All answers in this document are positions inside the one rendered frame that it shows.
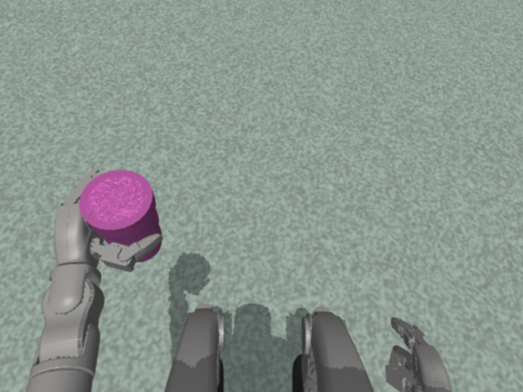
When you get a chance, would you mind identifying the right robot hand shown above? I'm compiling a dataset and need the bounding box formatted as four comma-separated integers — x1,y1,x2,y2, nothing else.
385,318,452,392

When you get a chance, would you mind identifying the cup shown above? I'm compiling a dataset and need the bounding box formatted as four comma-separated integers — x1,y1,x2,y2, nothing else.
79,170,162,262

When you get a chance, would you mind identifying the left robot hand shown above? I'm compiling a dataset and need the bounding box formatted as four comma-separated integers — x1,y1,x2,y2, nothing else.
54,168,163,272

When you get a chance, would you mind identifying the left robot arm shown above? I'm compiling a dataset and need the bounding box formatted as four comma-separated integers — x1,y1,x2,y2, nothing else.
25,262,105,392

